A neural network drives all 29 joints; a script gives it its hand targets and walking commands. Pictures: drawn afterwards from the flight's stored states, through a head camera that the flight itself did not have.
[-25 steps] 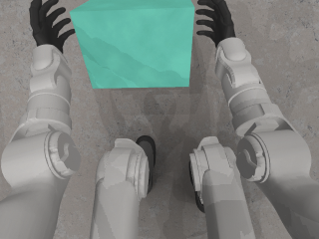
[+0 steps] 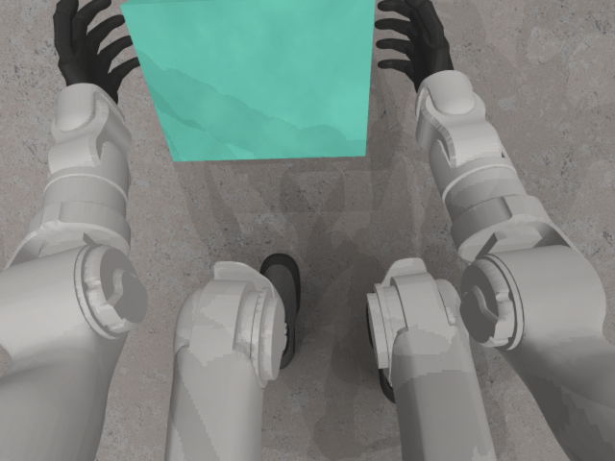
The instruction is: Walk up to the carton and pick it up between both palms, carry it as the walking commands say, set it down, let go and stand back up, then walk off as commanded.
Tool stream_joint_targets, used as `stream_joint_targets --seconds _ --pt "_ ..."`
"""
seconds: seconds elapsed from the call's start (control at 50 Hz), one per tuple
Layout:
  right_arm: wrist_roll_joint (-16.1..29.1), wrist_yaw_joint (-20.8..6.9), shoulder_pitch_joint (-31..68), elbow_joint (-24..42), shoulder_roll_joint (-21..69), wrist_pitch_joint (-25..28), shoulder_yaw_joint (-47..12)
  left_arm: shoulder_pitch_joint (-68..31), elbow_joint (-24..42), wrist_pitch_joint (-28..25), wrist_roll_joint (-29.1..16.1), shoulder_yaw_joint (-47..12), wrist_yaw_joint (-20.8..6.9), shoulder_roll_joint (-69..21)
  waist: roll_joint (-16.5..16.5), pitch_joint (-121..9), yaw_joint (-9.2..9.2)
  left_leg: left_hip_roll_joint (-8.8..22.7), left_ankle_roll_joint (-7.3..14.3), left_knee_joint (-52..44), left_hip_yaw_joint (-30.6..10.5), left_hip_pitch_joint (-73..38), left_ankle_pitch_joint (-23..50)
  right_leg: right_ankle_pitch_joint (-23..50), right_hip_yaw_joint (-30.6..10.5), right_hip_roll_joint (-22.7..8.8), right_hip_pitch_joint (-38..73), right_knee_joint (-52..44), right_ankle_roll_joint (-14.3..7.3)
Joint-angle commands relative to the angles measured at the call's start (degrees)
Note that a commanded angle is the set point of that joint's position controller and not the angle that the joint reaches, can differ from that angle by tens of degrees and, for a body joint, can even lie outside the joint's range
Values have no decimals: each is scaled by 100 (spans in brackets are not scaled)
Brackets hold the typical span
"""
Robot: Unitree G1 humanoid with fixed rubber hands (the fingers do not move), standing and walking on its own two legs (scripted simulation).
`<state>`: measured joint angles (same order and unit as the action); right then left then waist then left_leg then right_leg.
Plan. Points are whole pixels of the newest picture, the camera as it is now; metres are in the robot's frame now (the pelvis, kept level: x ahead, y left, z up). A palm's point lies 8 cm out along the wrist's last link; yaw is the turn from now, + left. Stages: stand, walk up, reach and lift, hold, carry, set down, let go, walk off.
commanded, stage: set down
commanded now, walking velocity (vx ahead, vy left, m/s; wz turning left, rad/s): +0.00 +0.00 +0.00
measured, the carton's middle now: (265, 67) +0.56 +0.10 -0.26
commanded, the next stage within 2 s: none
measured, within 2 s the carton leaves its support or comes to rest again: rests again in 1.64 s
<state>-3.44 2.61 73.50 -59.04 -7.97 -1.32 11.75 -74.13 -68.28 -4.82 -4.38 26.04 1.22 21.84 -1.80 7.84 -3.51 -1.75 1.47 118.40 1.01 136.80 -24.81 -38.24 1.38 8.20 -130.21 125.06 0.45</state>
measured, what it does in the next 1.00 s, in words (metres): stands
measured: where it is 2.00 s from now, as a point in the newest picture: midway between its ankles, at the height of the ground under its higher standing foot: (336, 346)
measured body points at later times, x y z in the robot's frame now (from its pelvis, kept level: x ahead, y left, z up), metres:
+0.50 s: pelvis -0.01 +0.00 +0.00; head +0.36 +0.01 +0.26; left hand +0.46 +0.27 -0.20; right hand +0.50 -0.09 -0.21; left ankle +0.14 +0.11 -0.35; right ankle +0.08 -0.10 -0.34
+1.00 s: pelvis -0.01 +0.00 -0.01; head +0.35 +0.01 +0.25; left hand +0.45 +0.28 -0.22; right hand +0.51 -0.12 -0.21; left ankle +0.14 +0.11 -0.34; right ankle +0.08 -0.10 -0.34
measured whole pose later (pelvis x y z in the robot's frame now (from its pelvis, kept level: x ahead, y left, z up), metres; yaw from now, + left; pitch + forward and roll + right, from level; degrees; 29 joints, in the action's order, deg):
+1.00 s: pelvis -0.01 +0.00 -0.01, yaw -2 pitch +37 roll -1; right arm 9.3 5.1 75.2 -62.9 -15.3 -1.5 1.8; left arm -70.6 -72.6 -4.9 -11.3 16.9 3.2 22.9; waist 0.3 18.4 -4.6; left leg 1.2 1.5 121.9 1.4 134.0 -24.4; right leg -36.0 2.7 6.4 -128.6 127.9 -0.6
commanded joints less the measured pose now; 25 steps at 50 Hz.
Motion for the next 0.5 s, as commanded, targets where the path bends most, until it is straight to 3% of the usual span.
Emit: stream_joint_targets --seconds 0.0,0.02,0.04,0.06,0.08,0.12,0.14,0.16,0.18,0.2,0.22,0.24,0.26,0.28,0.3,0.32,0.34,0.36,0.38,0.4,0.42,0.44,0.46,0.48 --pt "83 -294 1347 -484 761 -204 -1256 -373 -1416 617 229 -1159 -598 -1880 868 -3165 -291 -6 -1 -660 -759 -3176 505 708 -248 -377 559 -1097 -24" --pt "100 -245 1151 -629 448 -189 -1260 -269 -1352 608 219 -1112 -555 -1713 482 -3163 -397 -9 -115 -573 -540 -3145 569 645 -371 -435 781 -1190 -86" --pt "262 -243 1562 -223 591 -145 -1375 -486 -1395 613 106 -1298 -579 -1866 596 -3187 -434 -47 -51 -539 -647 -3217 639 683 -376 -398 613 -1095 -75" --pt "271 -216 1391 -392 392 -173 -1358 -358 -1287 571 239 -1103 -519 -1497 661 -3058 -559 44 -49 -570 -595 -3085 515 587 -390 -436 694 -1167 -37" --pt "207 -192 1216 -646 284 -151 -1238 -285 -1264 560 52 -1252 -480 -1715 738 -3154 -267 -47 -79 -705 -753 -3193 468 690 -187 -385 708 -999 -52" --pt "432 -126 1248 -302 335 -17 -1631 -58 -1548 486 78 -1169 -469 -1611 1030 -3360 -441 39 -34 -550 -532 -3106 635 766 -251 -429 1085 -1220 26" --pt "466 -40 1252 -376 -77 -26 -1396 -179 -1253 430 19 -1209 -412 -1312 521 -3214 -528 72 -90 -549 -505 -3128 651 783 -371 -435 993 -1094 -72" --pt "502 -78 1422 -297 77 7 -1430 -456 -1065 426 -133 -1286 -388 -1425 795 -3507 -371 20 -104 -567 -661 -3470 1089 1074 -183 -423 1064 -1067 27" --pt "648 -61 1637 -84 203 38 -1496 -459 -1167 396 -223 -1457 -384 -1547 779 -3295 -370 48 -53 -552 -662 -3273 1052 1079 -212 -412 815 -1004 -46" --pt "641 -5 1557 -91 20 66 -1625 -216 -1375 328 -142 -1225 -370 -1301 907 -3317 -683 107 -45 -424 -501 -3075 1131 1016 -379 -483 1098 -1119 -22" --pt "835 -17 1664 104 181 117 -1760 -270 -1209 258 -135 -1219 -326 -1123 851 -3343 -847 109 12 -408 -446 -2988 964 1005 -419 -473 1241 -1122 -9" --pt "628 96 1396 -226 -249 80 -1391 -525 -1092 221 -329 -1224 -257 -843 838 -3321 -512 108 -45 -576 -575 -3156 807 969 -350 -486 1179 -1086 -30" --pt "861 56 1595 20 155 164 -1685 -628 -853 163 -397 -1429 -270 -1007 846 -3622 -639 110 0 -477 -544 -3318 1188 1252 -336 -428 1369 -1115 -10" --pt "817 136 1604 314 -235 187 -1547 -843 -445 97 -473 -1319 -180 -684 874 -3774 -517 115 -72 -361 -577 -3406 1535 1516 -302 -490 1236 -1004 19" --pt "958 136 1550 177 -380 187 -1713 -525 -806 94 -502 -1383 -158 -725 622 -3606 -744 147 -61 -434 -514 -3413 1431 1311 -336 -476 1205 -979 -12" --pt "1051 193 1638 132 -684 141 -1614 -639 -756 79 -529 -1289 -71 -254 701 -3580 -702 223 -55 -331 -535 -3607 1588 1286 -368 -504 958 -995 49" --pt "1030 213 1480 35 -687 218 -1535 -447 -810 12 -505 -1369 -54 -237 526 -3611 -744 163 -78 -411 -480 -3667 1462 1257 -313 -478 1254 -1032 35" --pt "1083 208 1547 -191 -649 140 -1452 -627 -704 29 -424 -1346 30 -4 728 -3428 -668 185 -60 -542 -524 -3564 1129 1042 -197 -500 904 -965 77" --pt "1029 250 1612 33 -768 210 -1530 -875 -358 -32 -610 -1432 22 -66 673 -3774 -571 192 -79 -481 -522 -3549 1289 1244 -262 -522 1293 -964 22" --pt "1140 252 1637 163 -666 179 -1604 -766 -425 -44 -582 -1322 35 42 647 -3784 -820 234 -57 -413 -439 -3556 1352 1279 -331 -543 1320 -907 60" --pt "1104 310 1728 460 -820 239 -1493 -985 44 -123 -675 -1223 111 279 724 -4044 -716 203 -101 -309 -444 -3572 1644 1471 -349 -550 1412 -930 43" --pt "1312 235 1752 256 -637 187 -1602 -954 -162 -54 -798 -1628 103 -113 308 -3922 -649 228 -106 -493 -631 -4142 1544 1343 -265 -503 1108 -778 31" --pt "1228 287 1977 600 -984 228 -1538 -833 -287 -98 -752 -1272 121 211 451 -3926 -854 204 -120 -286 -453 -3910 1885 1456 -365 -521 1169 -869 28" --pt "1286 274 1549 -87 -1016 157 -1395 -715 -286 -88 -621 -1313 170 321 277 -3815 -851 239 -99 -476 -596 -4190 1403 1020 -260 -510 899 -760 26"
